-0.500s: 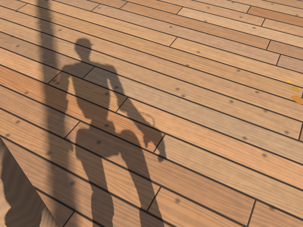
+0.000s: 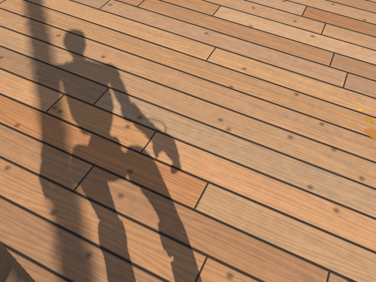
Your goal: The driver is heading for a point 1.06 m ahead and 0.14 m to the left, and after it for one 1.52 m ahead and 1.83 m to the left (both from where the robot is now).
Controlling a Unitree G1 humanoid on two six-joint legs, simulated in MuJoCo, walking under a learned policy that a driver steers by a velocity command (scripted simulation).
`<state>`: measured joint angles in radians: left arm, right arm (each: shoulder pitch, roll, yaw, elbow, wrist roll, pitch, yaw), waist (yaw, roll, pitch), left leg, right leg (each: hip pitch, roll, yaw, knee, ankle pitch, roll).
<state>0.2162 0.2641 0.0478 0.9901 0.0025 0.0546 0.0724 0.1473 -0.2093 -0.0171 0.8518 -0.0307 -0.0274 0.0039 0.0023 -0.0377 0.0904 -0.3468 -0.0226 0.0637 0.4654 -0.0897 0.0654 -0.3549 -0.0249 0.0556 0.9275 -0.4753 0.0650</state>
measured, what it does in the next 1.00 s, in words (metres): steps on the spot: right foot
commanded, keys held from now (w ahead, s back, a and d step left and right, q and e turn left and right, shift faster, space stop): no key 0.82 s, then w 0.18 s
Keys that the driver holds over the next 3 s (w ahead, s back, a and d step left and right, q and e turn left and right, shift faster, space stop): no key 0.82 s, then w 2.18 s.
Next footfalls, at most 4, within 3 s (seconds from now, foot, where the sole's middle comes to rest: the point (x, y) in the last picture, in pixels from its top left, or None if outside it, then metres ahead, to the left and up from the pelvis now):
0.14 right None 0.04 -0.14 -0.77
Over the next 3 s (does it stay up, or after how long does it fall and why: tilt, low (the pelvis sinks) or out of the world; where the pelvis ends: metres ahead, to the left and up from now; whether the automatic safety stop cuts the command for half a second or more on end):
stays up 0.08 -0.01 0.00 its command is cut before an obstacle after 0.8 s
